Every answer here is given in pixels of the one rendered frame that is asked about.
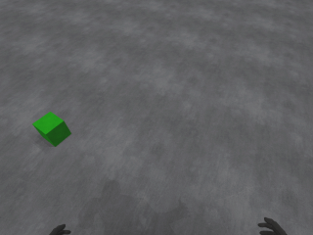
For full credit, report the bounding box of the robot left hand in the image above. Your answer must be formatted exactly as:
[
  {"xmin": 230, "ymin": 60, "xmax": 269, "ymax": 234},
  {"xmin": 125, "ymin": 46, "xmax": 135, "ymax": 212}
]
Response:
[{"xmin": 49, "ymin": 224, "xmax": 71, "ymax": 235}]

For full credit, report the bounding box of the carton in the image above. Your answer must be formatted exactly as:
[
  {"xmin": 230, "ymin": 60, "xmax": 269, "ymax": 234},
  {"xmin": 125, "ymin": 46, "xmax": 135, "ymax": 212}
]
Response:
[{"xmin": 33, "ymin": 112, "xmax": 71, "ymax": 147}]

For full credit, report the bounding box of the robot right hand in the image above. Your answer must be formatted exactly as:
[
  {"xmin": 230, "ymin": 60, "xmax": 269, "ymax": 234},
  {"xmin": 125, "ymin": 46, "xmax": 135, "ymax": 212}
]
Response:
[{"xmin": 257, "ymin": 217, "xmax": 287, "ymax": 235}]

